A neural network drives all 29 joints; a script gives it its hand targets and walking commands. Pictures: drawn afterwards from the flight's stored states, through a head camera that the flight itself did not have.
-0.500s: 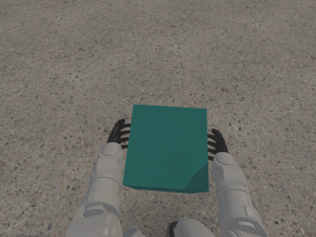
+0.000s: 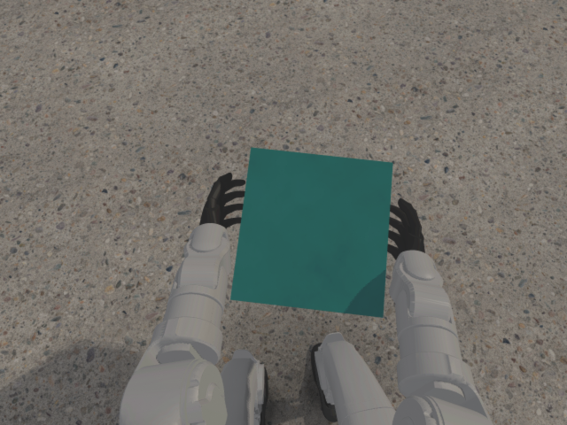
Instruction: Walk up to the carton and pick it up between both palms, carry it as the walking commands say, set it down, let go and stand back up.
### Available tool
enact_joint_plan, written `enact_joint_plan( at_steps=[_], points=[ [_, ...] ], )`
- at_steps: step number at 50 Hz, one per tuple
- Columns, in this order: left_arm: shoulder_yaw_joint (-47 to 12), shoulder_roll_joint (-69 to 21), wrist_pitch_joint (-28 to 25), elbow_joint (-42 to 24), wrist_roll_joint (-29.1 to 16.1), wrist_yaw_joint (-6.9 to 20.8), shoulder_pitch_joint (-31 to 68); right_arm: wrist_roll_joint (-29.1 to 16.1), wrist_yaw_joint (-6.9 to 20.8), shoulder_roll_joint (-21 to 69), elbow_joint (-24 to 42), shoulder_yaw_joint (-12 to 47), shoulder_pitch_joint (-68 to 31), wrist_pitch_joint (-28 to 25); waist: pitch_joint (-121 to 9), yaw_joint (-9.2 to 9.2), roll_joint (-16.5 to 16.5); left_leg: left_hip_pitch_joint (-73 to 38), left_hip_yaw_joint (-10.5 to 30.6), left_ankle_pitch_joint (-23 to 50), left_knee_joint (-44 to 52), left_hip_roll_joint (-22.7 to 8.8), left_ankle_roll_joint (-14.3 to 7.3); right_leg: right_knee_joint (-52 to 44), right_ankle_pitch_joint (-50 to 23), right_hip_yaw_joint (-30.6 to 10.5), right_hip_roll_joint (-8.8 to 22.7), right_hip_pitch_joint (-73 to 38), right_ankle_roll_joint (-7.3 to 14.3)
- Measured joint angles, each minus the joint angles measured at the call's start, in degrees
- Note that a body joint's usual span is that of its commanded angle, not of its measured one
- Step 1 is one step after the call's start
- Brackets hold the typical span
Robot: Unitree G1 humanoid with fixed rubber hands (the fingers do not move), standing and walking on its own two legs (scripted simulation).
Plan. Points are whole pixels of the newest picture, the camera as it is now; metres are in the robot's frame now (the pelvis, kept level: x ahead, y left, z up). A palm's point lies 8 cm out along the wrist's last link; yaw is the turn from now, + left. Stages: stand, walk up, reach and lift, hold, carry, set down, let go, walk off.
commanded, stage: set down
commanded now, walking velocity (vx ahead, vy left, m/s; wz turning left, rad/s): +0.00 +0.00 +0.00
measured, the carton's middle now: (308, 236) +0.39 -0.06 -0.13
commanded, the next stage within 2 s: none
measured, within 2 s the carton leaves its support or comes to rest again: neither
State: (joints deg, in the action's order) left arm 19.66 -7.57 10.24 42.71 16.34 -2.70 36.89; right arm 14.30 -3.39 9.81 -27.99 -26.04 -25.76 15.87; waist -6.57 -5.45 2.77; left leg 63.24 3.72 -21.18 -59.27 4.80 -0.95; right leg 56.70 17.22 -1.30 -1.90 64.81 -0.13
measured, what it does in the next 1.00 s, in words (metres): lowers itself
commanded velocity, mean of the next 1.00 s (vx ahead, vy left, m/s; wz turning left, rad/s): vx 0.00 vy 0.00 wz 0.00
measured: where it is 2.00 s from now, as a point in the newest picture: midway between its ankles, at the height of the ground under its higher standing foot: (294, 406)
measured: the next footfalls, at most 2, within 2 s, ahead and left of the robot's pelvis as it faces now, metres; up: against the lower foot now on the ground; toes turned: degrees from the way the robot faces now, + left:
none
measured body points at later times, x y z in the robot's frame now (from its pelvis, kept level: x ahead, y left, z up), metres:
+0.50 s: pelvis +0.00 -0.01 -0.07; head +0.20 -0.01 +0.33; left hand +0.43 +0.07 -0.16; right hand +0.36 -0.22 -0.17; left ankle +0.06 +0.10 -0.66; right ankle +0.08 -0.12 -0.66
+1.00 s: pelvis -0.03 -0.01 -0.14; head +0.21 -0.03 +0.24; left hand +0.45 +0.07 -0.23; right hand +0.38 -0.22 -0.25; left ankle +0.05 +0.10 -0.66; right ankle +0.08 -0.12 -0.66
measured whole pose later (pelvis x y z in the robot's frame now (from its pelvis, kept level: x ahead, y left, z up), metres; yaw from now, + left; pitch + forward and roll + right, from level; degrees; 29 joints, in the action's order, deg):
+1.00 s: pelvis -0.03 -0.01 -0.14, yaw +2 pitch +40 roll +0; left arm 21.9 -2.3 10.6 51.4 13.1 -5.5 56.6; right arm 11.4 -4.9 3.4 -36.1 -27.5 -44.1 15.6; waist -8.8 -5.1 3.7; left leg 102.8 4.3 -28.5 -91.1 8.2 1.7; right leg 89.5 25.2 -2.7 -4.8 104.6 -1.2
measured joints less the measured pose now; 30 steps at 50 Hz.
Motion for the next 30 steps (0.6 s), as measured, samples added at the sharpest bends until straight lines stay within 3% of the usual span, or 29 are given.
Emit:
enact_joint_plan(
  at_steps=[9,14,20,30],
  points=[
    [0.8,-0.9,0.5,0.9,-0.4,-2.1,1.3,1.6,2.1,-1.6,-3.3,-2.1,-3.2,-0.1,-2.7,-0.96,0.5,6.6,-0.5,-2.9,-5.9,0.8,-0.4,6.3,3.3,-0.2,0.5,6.8,-0.4],
    [0.0,-1.4,-1.0,0.0,-0.8,-2.7,0.9,0.0,2.4,-2.4,-3.3,-1.8,-2.9,-1.8,-3.8,-0.66,0.3,11.8,-1.0,-4.0,-8.7,0.7,-0.3,9.3,4.2,-0.7,0.1,12.2,-0.5],
    [-2.9,-0.6,-2.5,0.2,-3.1,-3.7,1.1,-3.2,1.5,-4.2,-2.5,1.0,-2.0,-3.1,-5.5,-0.91,0.7,18.8,0.1,-4.5,-12.7,1.9,0.5,14.1,5.0,-2.3,-1.1,18.8,-1.3],
    [-4.5,2.5,-1.2,3.7,-5.0,-4.5,7.3,-6.8,-0.8,-6.0,-5.2,2.1,-6.7,-2.5,-5.3,-0.59,-0.5,26.8,1.1,-6.5,-21.5,2.0,2.2,22.9,7.8,-1.0,-2.0,26.8,-0.3]
  ],
)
